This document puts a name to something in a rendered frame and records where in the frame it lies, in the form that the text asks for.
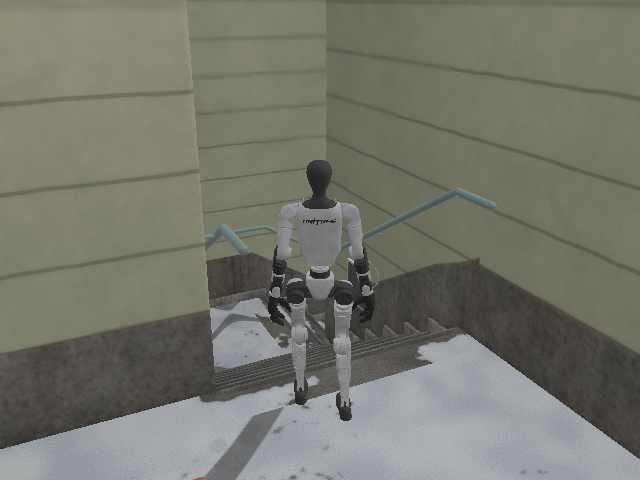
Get stairs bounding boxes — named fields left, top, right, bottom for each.
left=277, top=306, right=325, bottom=347
left=215, top=331, right=430, bottom=391

